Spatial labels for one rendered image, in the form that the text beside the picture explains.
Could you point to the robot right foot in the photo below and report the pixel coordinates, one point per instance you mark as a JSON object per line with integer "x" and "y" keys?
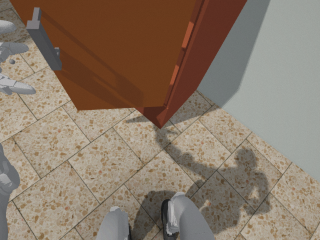
{"x": 164, "y": 218}

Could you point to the handle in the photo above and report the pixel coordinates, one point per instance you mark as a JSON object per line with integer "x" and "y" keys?
{"x": 42, "y": 41}

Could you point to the left robot thigh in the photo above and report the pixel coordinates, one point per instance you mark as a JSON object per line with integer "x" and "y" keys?
{"x": 115, "y": 226}

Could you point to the left robot upper arm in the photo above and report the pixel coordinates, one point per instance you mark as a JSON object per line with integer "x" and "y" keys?
{"x": 9, "y": 181}

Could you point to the robot left hand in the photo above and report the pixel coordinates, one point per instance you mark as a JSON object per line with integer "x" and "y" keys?
{"x": 7, "y": 85}

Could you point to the cupboard door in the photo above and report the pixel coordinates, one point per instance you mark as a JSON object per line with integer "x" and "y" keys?
{"x": 115, "y": 54}

